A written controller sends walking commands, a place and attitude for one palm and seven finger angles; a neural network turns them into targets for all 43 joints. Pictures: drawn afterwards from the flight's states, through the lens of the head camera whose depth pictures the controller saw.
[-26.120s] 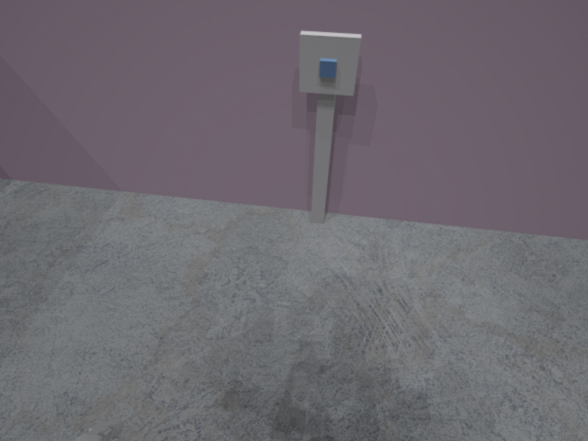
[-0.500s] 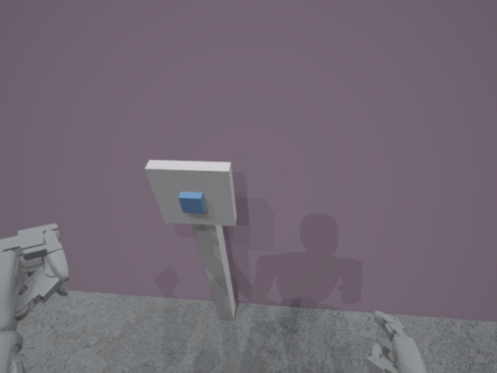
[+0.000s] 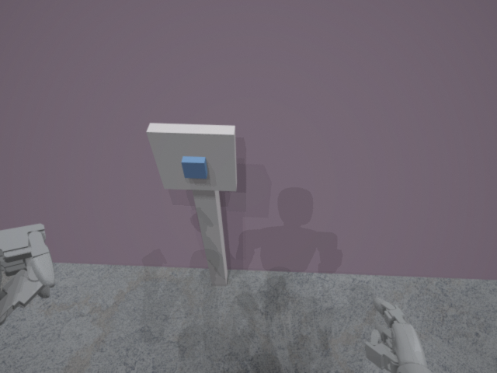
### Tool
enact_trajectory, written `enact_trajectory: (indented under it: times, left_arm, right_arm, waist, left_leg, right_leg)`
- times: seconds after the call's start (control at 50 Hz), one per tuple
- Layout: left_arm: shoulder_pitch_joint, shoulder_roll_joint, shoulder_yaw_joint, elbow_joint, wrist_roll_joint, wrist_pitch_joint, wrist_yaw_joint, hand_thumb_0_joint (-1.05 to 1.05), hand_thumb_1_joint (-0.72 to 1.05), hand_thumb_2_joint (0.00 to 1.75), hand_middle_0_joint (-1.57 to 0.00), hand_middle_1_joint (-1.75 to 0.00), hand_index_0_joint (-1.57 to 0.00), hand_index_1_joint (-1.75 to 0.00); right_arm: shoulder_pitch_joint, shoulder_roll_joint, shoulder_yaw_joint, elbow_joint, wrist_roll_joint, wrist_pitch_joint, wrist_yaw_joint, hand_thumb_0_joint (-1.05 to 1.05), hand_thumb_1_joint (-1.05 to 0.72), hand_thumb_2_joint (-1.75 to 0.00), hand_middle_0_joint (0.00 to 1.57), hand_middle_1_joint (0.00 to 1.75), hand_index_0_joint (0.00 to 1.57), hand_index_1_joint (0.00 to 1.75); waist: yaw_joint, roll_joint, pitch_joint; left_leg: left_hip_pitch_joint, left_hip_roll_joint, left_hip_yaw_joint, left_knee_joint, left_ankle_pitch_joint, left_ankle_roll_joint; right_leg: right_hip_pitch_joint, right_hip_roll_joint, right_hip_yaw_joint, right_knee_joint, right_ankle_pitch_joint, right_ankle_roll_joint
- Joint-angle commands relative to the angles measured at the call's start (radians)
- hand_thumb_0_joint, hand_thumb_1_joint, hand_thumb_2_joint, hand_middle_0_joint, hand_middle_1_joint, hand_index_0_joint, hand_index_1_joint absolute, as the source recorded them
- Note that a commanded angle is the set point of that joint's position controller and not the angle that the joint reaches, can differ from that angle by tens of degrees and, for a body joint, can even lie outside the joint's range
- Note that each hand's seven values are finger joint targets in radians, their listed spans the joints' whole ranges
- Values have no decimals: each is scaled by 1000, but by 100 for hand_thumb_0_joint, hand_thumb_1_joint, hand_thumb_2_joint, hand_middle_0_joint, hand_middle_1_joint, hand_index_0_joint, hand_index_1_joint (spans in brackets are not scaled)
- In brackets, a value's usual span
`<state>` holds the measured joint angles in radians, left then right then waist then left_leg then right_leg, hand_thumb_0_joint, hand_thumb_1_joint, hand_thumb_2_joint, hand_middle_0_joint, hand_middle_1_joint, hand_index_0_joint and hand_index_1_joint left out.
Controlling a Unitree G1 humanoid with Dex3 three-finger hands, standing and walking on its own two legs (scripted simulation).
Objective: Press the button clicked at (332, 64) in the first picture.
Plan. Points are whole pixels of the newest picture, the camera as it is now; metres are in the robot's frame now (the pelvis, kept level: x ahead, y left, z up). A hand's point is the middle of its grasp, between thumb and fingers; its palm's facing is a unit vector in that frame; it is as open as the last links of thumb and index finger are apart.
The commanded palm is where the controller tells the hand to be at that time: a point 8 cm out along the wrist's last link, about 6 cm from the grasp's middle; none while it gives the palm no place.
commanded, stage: step back with the hand held close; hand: left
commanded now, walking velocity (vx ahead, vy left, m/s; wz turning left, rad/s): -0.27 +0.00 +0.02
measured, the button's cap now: (195, 166) +0.53 +0.16 -0.01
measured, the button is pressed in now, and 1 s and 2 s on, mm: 0 0 0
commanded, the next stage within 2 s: stop stepping back and stand still in 0.58 s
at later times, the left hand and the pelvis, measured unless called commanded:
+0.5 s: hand out of the picture +0.12 +0.25 +0.17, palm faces +0.37 -0.82 -0.44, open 3.1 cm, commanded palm +0.05 +0.29 +0.18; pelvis -0.08 +0.01 +0.00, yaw +0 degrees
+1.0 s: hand out of the picture +0.01 +0.23 +0.15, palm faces +0.37 -0.84 -0.39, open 3.1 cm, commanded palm -0.04 +0.27 +0.18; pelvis -0.18 -0.01 +0.00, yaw -2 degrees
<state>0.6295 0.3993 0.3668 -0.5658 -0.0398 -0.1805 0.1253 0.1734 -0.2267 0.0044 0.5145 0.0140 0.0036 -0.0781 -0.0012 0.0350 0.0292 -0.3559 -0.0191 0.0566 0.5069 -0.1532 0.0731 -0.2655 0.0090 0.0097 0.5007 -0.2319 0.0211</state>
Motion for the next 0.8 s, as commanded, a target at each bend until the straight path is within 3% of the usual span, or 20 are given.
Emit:
enact_trajectory:
  times: [0.0,0.06,0.1,0.16,0.18,0.22,0.24,0.26,0.28,0.3,0.32,0.34,0.42,0.48,0.58,0.62,0.68,0.7,0.74,0.78]
  left_arm:
    - [-22,133,121,-213,14,-76,26,0,90,90,-130,-150,-130,-150]
    - [-54,151,139,-247,23,-82,29,0,90,90,-130,-150,-130,-150]
    - [-48,145,128,-256,21,-88,33,0,90,90,-130,-150,-130,-150]
    - [-53,174,135,-267,7,-101,54,0,90,90,-130,-150,-130,-150]
    - [-66,140,96,-253,8,-98,60,0,90,90,-130,-150,-130,-150]
    - [-85,151,106,-257,9,-93,64,0,90,90,-130,-150,-130,-150]
    - [-90,164,115,-255,10,-90,65,0,90,90,-130,-150,-130,-150]
    - [-113,165,106,-273,9,-91,62,0,90,90,-130,-150,-130,-150]
    - [-101,162,117,-292,14,-102,65,0,90,90,-130,-150,-130,-150]
    - [-99,167,134,-287,20,-108,67,0,90,90,-130,-150,-130,-150]
    - [-86,165,142,-247,16,-117,64,0,90,90,-130,-150,-130,-150]
    - [-52,164,153,-228,9,-119,59,0,90,90,-130,-150,-130,-150]
    - [0,135,121,-300,-9,-102,50,0,90,90,-130,-150,-130,-150]
    - [21,131,98,-334,-16,-90,43,0,90,90,-130,-150,-130,-150]
    - [48,177,143,-331,-28,-93,33,0,90,90,-130,-150,-130,-150]
    - [58,214,174,-330,-36,-109,19,0,90,90,-130,-150,-130,-150]
    - [85,235,215,-262,-55,-127,32,0,90,90,-130,-150,-130,-150]
    - [93,206,180,-229,-53,-111,32,0,90,90,-130,-150,-130,-150]
    - [119,205,200,-204,-37,-68,44,0,90,90,-130,-150,-130,-150]
    - [85,163,148,-185,-28,-48,50,0,90,90,-130,-150,-130,-150]
  right_arm:
    - [-92,-142,-57,-157,-7,-68,-10,0,-90,-90,20,30,20,30]
    - [-91,-144,-62,-153,-13,-81,-11,0,-90,-90,20,30,20,30]
    - [-71,-129,-62,-149,-15,-87,-6,0,-90,-90,20,30,20,30]
    - [-27,-120,-75,-95,-22,-84,6,0,-90,-90,20,30,20,30]
    - [-18,-101,-67,-82,-22,-77,11,0,-90,-90,20,30,20,30]
    - [-40,-95,-58,-81,-23,-76,11,0,-90,-90,20,30,20,30]
    - [-49,-92,-51,-82,-23,-77,4,0,-90,-90,20,30,20,30]
    - [-76,-115,-53,-86,-21,-81,-8,0,-90,-90,20,30,20,30]
    - [-84,-140,-55,-93,-24,-93,-17,0,-90,-90,20,30,20,30]
    - [-70,-113,-55,-84,-38,-112,-17,0,-90,-90,20,30,20,30]
    - [-48,-88,-61,-63,-42,-128,-10,0,-90,-90,20,30,20,30]
    - [-46,-98,-66,-62,-47,-137,-1,0,-90,-90,20,30,20,30]
    - [-47,-103,-75,-53,-34,-149,28,0,-90,-90,20,30,20,30]
    - [-55,-105,-63,-52,-36,-158,37,0,-90,-90,20,30,20,30]
    - [-64,-106,-54,-37,-46,-153,33,0,-90,-90,20,30,20,30]
    - [-73,-101,-56,-49,-42,-131,35,0,-90,-90,20,30,20,30]
    - [-65,-64,-45,-54,-25,-95,27,0,-90,-90,20,30,20,30]
    - [-78,-84,-59,-65,1,-92,25,0,-90,-90,20,30,20,30]
    - [-98,-70,-44,-81,6,-80,15,0,-90,-90,20,30,20,30]
    - [-100,-64,-33,-84,1,-83,4,0,-90,-90,20,30,20,30]
  waist:
    - [6,75,-68]
    - [6,58,-74]
    - [-1,-2,-71]
    - [-18,-158,-103]
    - [-26,-201,-103]
    - [-28,-205,-101]
    - [-28,-162,-75]
    - [-26,-20,-26]
    - [-14,189,-32]
    - [-7,262,-84]
    - [-8,188,-124]
    - [-8,200,-157]
    - [0,93,-198]
    - [-8,173,-200]
    - [6,195,-226]
    - [10,112,-230]
    - [1,-168,-250]
    - [9,-272,-233]
    - [4,-193,-227]
    - [-19,-95,-168]
  left_leg:
    - [-318,190,-231,-287,-500,37]
    - [-336,175,-214,-252,-547,30]
    - [-250,116,-172,-135,-491,4]
    - [111,5,-80,320,-253,-70]
    - [126,7,-87,392,-228,-70]
    - [106,30,-100,265,-207,-61]
    - [108,37,-96,87,-163,-59]
    - [72,79,-159,-86,-152,-42]
    - [-56,229,-351,-235,-79,18]
    - [-101,333,-447,-260,29,71]
    - [-52,347,-395,-250,81,92]
    - [-105,368,-418,-269,-27,107]
    - [71,310,-277,-152,261,90]
    - [83,287,-263,-206,152,63]
    - [80,236,-225,-231,46,8]
    - [120,178,-153,-164,40,-37]
    - [141,32,9,164,-109,-95]
    - [30,-3,-28,303,-180,-89]
    - [-117,24,-66,326,-202,-71]
    - [-47,31,-55,163,-125,-67]
  right_leg:
    - [254,22,19,93,-16,-9]
    - [229,20,45,68,-113,-22]
    - [97,-30,123,-43,-226,-54]
    - [-327,-252,366,-299,-359,-173]
    - [-325,-295,333,-290,-261,-184]
    - [-254,-256,229,-207,-52,-150]
    - [-230,-193,166,-142,-28,-106]
    - [-231,-95,101,-40,-64,-57]
    - [-132,10,25,178,-66,-12]
    - [-83,49,22,368,-172,-9]
    - [-115,53,53,481,-253,-17]
    - [-73,48,75,569,-272,-15]
    - [-132,36,30,424,-255,-3]
    - [-73,48,-22,276,-256,0]
    - [93,57,-67,-87,-109,-20]
    - [86,12,-36,-216,-13,-33]
    - [-46,-237,124,-244,324,-77]
    - [-3,-259,146,-191,433,-72]
    - [105,-276,137,-105,571,-98]
    - [87,-252,128,-88,528,-112]
